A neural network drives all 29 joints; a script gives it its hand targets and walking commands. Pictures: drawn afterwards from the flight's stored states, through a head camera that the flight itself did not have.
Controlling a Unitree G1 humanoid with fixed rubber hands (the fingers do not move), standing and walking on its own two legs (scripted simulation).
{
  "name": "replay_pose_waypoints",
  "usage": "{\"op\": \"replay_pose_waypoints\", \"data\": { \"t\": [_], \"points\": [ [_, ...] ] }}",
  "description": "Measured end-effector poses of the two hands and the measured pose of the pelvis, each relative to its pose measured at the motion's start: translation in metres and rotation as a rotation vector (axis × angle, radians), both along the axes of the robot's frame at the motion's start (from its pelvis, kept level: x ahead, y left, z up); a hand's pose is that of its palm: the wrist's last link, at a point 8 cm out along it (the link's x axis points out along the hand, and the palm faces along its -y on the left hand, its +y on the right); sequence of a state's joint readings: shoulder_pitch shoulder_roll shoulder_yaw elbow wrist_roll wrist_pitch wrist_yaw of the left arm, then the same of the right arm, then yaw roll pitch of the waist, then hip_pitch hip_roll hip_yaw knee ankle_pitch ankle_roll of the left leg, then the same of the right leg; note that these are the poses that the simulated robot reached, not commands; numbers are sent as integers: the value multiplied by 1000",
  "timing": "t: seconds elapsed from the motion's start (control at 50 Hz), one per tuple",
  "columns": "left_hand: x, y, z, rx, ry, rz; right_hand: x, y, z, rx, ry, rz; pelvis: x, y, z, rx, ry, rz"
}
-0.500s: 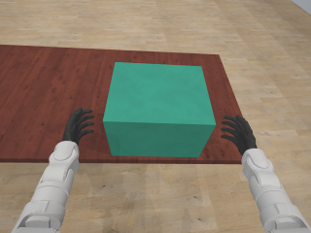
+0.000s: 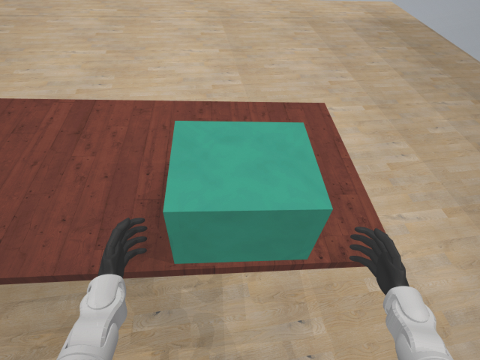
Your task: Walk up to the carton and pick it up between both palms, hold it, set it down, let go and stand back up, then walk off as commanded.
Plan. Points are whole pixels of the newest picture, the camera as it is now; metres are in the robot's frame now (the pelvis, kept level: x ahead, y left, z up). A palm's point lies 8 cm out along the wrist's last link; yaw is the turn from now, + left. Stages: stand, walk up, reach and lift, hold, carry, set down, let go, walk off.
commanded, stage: set down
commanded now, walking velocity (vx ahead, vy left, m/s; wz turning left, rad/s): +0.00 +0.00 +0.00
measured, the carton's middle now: (241, 190) +0.45 +0.02 +0.00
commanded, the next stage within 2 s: let go in 0.64 s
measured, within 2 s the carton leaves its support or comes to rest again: neither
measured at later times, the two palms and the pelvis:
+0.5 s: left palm (103, 307) +0.20 +0.23 -0.02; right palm (385, 314) +0.21 -0.23 -0.02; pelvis +0.00 +0.00 +0.00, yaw -1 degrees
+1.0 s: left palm (107, 330) +0.17 +0.22 -0.05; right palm (372, 330) +0.20 -0.22 -0.05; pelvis +0.00 -0.01 +0.00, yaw +0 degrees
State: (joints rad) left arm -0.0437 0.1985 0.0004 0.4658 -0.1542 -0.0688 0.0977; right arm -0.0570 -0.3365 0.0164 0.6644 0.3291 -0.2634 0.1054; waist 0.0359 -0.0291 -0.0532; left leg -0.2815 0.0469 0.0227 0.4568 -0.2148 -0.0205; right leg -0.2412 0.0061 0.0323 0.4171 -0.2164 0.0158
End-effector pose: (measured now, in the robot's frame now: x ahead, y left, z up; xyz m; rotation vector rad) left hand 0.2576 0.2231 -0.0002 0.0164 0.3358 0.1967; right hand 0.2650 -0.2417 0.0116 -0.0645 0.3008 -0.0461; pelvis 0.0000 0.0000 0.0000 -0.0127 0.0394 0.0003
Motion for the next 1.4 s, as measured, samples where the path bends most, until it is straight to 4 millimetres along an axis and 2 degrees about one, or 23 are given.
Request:
{"op": "replay_pose_waypoints", "data": {
  "t": [0.16, 0.3, 0.48, 0.66, 0.9, 1.06, 1.22, 1.28, 1.34, 1.4],
  "points": [
    [-4, -3, -5, -9, 49, -12, -5, 8, -2, 10, 40, -17, 2, 4, 1, 5, -58, -9],
    [-29, -6, -16, -8, 95, -3, -23, 12, -17, 24, 83, -32, 4, 6, 2, 5, -77, -12],
    [-57, 3, -22, 32, 142, 21, -49, 8, -33, 17, 133, -47, 2, 1, 3, 7, -76, -10],
    [-62, 3, -22, 45, 152, 15, -58, 10, -37, 2, 152, -42, 0, -7, 3, 9, -79, -4],
    [-75, -6, -46, 22, 293, -16, -63, 17, -53, -42, 247, -35, 2, -13, 3, 14, -104, -1],
    [-87, 2, -57, 41, 368, -5, -71, 25, -70, -54, 316, -22, 7, -11, 2, 13, -95, 7],
    [-88, 14, -61, 59, 403, -7, -78, 32, -81, -62, 345, -18, 14, -6, 2, 6, -76, 1],
    [-91, 23, -73, 133, 450, -55, -85, 25, -94, -143, 450, 24, 18, -3, 0, 6, -57, 10],
    [-104, 38, -86, 156, 510, -47, -98, 4, -105, -200, 555, -5, 22, 0, -4, 7, -67, 17],
    [-120, 52, -94, 162, 557, -21, -111, -18, -106, -231, 599, -63, 28, 3, -6, 7, -84, 23]
  ]
}}
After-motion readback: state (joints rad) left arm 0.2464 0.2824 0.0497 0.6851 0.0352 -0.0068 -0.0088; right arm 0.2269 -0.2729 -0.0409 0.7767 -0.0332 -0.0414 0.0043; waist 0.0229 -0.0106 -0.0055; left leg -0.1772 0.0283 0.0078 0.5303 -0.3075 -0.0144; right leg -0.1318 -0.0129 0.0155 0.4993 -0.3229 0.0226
